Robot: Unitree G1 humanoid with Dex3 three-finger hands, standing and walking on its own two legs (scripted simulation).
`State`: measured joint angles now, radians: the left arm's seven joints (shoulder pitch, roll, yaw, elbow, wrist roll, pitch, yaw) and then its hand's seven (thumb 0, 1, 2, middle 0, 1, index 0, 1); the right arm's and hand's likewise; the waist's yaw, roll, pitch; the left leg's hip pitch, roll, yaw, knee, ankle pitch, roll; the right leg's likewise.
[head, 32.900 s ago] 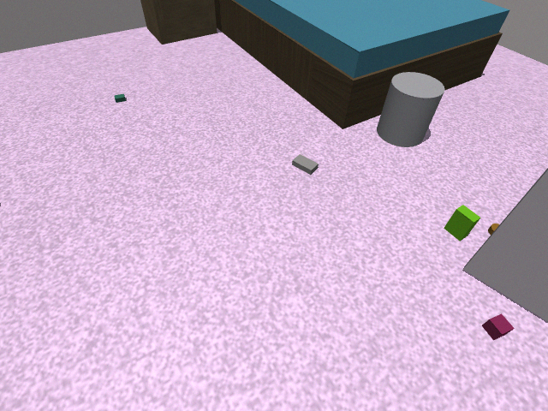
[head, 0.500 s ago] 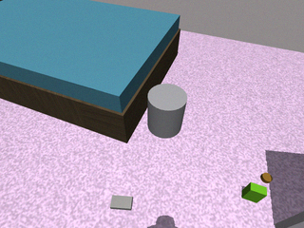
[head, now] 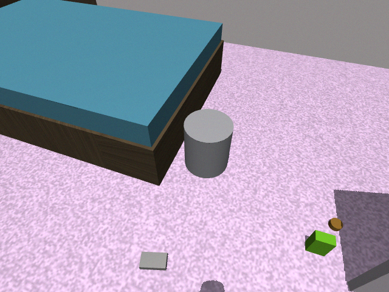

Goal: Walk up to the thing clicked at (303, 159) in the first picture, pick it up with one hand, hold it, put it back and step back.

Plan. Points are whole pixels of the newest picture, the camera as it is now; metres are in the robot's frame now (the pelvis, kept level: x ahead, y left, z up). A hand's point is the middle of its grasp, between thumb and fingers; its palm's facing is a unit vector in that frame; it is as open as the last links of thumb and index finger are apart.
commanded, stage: stand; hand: left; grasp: from above
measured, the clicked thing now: (153, 260) +0.41 +0.21 -0.76
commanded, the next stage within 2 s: step back in 1.44 s
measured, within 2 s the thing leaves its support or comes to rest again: neither
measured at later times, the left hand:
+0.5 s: hand out of the picture +0.08 +0.22 -0.16, palm faces +0.00 -0.95 -0.31, open 7.4 cm
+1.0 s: hand out of the picture +0.11 +0.23 -0.15, palm faces -0.01 -0.94 -0.33, open 7.4 cm
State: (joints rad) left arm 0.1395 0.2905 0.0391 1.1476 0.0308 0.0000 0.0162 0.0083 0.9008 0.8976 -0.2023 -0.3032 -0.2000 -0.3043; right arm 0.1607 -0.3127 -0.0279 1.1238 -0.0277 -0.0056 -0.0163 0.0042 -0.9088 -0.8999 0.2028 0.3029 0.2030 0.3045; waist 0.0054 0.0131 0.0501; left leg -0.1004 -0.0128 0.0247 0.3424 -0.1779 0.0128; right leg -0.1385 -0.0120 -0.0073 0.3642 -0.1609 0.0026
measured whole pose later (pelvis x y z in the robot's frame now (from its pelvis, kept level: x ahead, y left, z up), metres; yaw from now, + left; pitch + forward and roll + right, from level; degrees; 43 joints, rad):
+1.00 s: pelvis +0.02 -0.01 +0.00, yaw -1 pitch -2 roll +0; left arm 0.09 0.31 0.03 1.14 0.02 -0.01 0.01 0.01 0.90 0.90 -0.20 -0.30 -0.20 -0.30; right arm 0.12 -0.33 -0.01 1.14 -0.02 -0.01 -0.01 0.00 -0.91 -0.90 0.20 0.30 0.20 0.30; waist -0.01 0.01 0.05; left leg -0.08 0.01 0.03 0.32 -0.20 0.00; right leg -0.12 0.01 0.00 0.34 -0.18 -0.01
